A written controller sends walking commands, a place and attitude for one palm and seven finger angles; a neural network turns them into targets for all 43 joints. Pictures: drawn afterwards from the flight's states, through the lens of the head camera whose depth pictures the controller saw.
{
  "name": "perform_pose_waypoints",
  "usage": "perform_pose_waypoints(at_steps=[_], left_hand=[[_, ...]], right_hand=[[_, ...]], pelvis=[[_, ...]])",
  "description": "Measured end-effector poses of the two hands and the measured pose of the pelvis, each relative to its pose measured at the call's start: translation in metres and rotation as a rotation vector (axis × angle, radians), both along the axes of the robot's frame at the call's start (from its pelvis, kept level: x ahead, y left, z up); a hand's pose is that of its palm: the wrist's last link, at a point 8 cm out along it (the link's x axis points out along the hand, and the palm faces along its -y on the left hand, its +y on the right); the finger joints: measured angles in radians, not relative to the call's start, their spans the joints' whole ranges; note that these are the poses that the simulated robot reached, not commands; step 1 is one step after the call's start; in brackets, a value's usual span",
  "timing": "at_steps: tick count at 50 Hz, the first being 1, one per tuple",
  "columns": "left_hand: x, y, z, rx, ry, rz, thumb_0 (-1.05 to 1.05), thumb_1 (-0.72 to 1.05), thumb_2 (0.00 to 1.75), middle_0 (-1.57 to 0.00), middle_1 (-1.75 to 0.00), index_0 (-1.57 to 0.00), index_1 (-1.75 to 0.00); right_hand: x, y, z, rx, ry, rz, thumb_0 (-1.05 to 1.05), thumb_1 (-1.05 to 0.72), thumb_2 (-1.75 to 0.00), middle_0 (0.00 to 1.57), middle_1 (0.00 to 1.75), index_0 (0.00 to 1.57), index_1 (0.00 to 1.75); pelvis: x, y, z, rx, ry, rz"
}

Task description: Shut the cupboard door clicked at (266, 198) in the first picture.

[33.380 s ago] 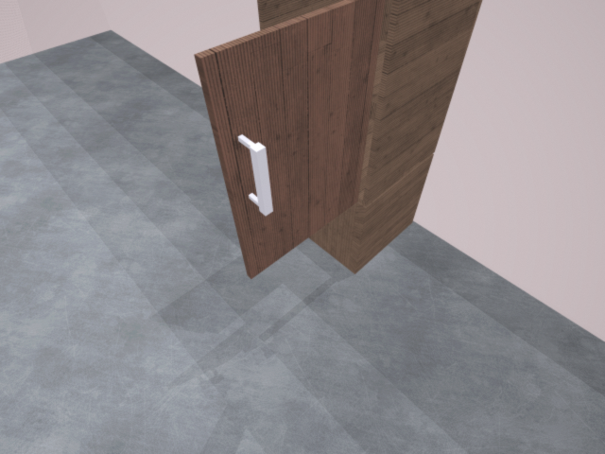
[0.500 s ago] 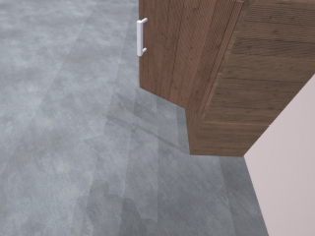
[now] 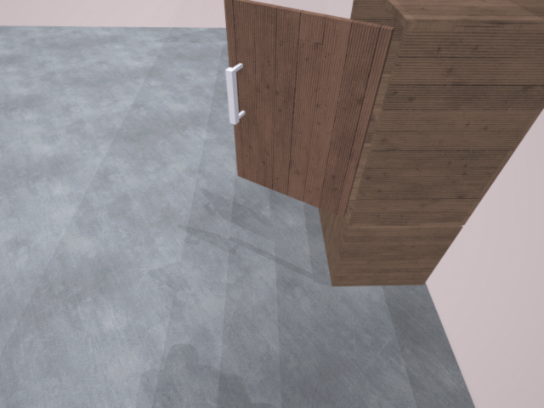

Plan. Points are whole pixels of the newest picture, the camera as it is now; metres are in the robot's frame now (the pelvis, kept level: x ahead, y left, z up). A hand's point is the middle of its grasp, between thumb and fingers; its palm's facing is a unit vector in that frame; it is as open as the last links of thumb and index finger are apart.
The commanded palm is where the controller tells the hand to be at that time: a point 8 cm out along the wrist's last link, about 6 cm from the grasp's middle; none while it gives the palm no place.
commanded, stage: let the arm hang, fingers relaxed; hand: left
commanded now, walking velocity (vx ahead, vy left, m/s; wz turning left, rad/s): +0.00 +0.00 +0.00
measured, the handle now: (236, 94) +0.93 +0.15 +0.01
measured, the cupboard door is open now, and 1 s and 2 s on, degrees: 59 59 59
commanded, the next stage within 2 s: look to check the result in 0.18 s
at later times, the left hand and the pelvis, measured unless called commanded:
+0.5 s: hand out of the picture -0.01 +0.17 -0.17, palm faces +0.04 -0.98 -0.20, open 7.3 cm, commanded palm none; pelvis +0.02 +0.00 +0.00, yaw +0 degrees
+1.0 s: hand out of the picture +0.03 +0.17 -0.18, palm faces +0.06 -0.97 -0.22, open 7.3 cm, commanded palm none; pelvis +0.03 -0.01 +0.00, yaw +2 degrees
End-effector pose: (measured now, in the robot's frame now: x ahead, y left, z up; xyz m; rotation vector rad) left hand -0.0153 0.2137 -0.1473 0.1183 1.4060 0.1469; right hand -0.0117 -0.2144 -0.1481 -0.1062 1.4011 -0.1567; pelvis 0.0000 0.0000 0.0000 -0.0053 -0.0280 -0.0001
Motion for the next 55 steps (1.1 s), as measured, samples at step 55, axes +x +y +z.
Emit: perform_pose_waypoints(at_steps=[55], left_hand=[[0.037,0.011,-0.003,0.054,-0.037,0.081,0.00,0.91,0.90,-0.20,-0.30,-0.20,-0.30]], right_hand=[[0.051,-0.026,-0.004,-0.033,0.034,0.084,0.00,-0.91,-0.90,0.20,0.30,0.20,0.30]], pelvis=[[0.024,-0.011,-0.008,-0.012,0.013,0.092]])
